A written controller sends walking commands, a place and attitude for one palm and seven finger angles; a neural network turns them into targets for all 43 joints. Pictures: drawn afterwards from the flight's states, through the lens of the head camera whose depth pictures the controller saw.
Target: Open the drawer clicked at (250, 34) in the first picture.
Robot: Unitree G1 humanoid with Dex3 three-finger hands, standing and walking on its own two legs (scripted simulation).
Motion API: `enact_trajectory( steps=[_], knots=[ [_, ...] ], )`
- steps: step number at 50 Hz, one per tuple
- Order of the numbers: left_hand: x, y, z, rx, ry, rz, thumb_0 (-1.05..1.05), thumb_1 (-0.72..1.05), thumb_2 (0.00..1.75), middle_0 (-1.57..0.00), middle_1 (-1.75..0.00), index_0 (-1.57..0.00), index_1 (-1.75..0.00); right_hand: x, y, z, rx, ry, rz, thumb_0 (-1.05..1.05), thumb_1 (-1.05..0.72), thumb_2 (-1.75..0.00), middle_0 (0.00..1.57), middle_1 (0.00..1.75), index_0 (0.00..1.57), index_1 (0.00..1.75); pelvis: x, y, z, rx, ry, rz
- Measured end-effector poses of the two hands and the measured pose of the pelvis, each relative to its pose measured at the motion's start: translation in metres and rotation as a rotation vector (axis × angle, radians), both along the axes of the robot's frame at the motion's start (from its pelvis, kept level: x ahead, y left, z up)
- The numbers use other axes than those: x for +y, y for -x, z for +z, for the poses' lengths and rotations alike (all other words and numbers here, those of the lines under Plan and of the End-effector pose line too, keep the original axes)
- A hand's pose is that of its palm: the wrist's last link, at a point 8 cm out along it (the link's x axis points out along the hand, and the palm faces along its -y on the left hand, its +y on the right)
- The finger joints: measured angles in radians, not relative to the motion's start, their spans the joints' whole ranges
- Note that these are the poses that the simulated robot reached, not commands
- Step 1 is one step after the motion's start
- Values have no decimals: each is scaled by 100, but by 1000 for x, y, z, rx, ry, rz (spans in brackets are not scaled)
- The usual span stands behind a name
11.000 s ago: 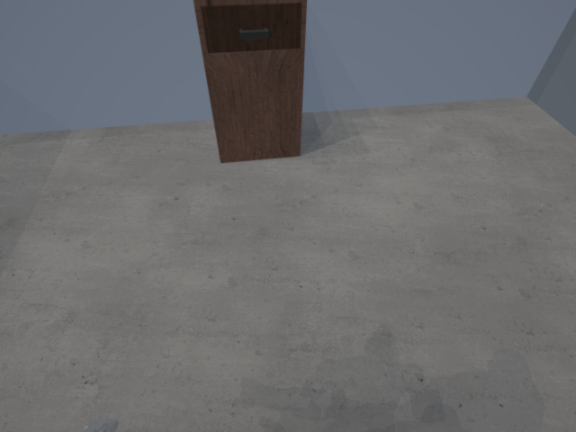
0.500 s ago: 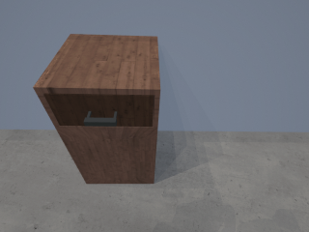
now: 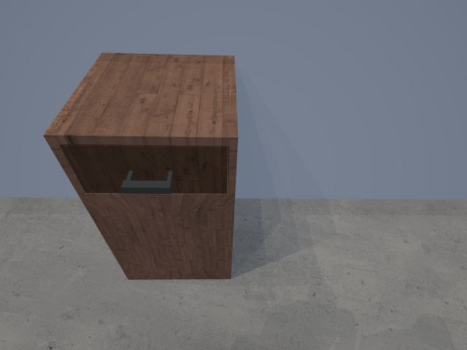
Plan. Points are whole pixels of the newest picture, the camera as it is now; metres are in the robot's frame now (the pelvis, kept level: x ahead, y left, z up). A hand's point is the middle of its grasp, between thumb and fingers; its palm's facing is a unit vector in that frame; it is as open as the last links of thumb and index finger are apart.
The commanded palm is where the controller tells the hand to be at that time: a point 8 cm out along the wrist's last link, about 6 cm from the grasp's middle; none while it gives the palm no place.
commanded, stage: look again from close up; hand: left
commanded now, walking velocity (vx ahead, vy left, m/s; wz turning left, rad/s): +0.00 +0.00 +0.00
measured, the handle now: (148, 180) +0.52 +0.25 -0.08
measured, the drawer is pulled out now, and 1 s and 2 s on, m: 0.00 0.00 0.00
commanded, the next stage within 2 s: raise the hand with hooked fingers in 0.24 s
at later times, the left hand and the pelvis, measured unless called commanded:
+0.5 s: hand out of the picture +0.08 +0.20 -0.11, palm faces -0.10 -0.82 -0.57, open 7.5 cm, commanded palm +0.11 +0.20 -0.05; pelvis -0.01 -0.01 -0.01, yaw +0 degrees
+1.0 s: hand (123, 316) +0.18 +0.20 -0.04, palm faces +0.05 -0.08 -1.00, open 10.0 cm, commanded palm +0.17 +0.19 +0.02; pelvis -0.01 -0.04 -0.04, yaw +1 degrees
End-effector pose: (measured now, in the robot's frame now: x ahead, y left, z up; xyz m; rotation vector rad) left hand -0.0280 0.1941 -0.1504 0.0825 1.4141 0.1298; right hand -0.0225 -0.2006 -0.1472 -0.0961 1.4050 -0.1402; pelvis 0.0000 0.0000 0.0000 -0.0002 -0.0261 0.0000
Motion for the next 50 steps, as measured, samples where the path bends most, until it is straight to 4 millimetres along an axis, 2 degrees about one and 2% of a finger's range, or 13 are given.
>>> enact_trajectory(
  steps=[18, 20, 23, 25, 27, 29, 32, 34, 37, 41, 43, 46, 50],
  knots=[
    [-6, 1, 1, 4, -2, -1, 1, 91, 90, -20, -30, -19, -30, -7, 3, 1, 20, 1, 2, 0, -91, -90, 20, 30, 20, 30, -5, -1, 1, 4, 5, 3],
    [5, -14, 14, -44, -80, -121, 5, 94, 89, -20, -30, -20, -30, -14, -6, 4, -64, 34, 0, 1, -92, -90, 20, 30, 20, 30, -6, 1, -1, 2, -1, -16],
    [34, -58, 56, -288, -293, -211, 9, 95, 89, -21, -31, -20, -32, -35, -31, 9, -277, 99, -40, 3, -94, -90, 21, 30, 20, 30, -6, 3, -6, 16, -15, -6],
    [42, -97, 88, -459, -441, -332, 9, 92, 88, -21, -32, -20, -33, -49, -57, 13, -416, 125, -21, 3, -94, -90, 21, 30, 20, 30, -6, 7, -10, 32, -17, 6],
    [37, -138, 118, -630, -601, -499, 7, 89, 86, -21, -34, -20, -35, -60, -88, 20, -546, 144, 23, 3, -93, -90, 20, 30, 20, 30, -6, 11, -15, 60, -19, 12],
    [24, -175, 142, -789, -769, -659, 6, 84, 85, -21, -36, -20, -37, -70, -120, 29, -651, 158, 71, 2, -93, -90, 20, 30, 20, 30, -7, 16, -20, 87, -22, 9],
    [-2, -206, 161, -954, -938, -822, 4, 77, 83, -21, -40, -20, -41, -78, -164, 47, -745, 157, 112, 2, -92, -90, 20, 30, 20, 30, -11, 18, -26, 120, -32, -27],
    [-19, -209, 160, -1006, -971, -891, 3, 72, 81, -21, -43, -21, -43, -79, -189, 60, -776, 140, 131, 1, -92, -90, 20, 30, 20, 30, -15, 17, -28, 135, -42, -48],
    [-32, -193, 148, -1007, -985, -959, 2, 64, 78, -22, -47, -21, -48, -73, -221, 75, -801, 108, 186, 1, -91, -90, 20, 30, 20, 30, -23, 16, -30, 151, -50, -59],
    [-26, -162, 133, -913, -1061, -1001, 1, 54, 74, -23, -53, -23, -54, -59, -252, 81, -814, 64, 277, 1, -91, -90, 20, 30, 20, 30, -33, 14, -35, 170, -49, -48],
    [-16, -156, 133, -875, -1119, -1001, 1, 49, 72, -24, -56, -24, -57, -50, -263, 77, -813, 45, 315, 1, -91, -90, 20, 30, 20, 30, -37, 14, -38, 175, -45, -30],
    [-1, -162, 142, -859, -1190, -967, 1, 41, 69, -26, -61, -25, -61, -38, -270, 66, -803, 11, 345, 1, -91, -90, 20, 30, 20, 30, -42, 14, -42, 172, -34, -2],
    [5, -190, 166, -888, -1234, -921, 1, 31, 65, -27, -67, -26, -67, -27, -262, 50, -764, -37, 334, 1, -90, -90, 20, 30, 20, 30, -44, 12, -41, 158, -25, 20]
  ],
)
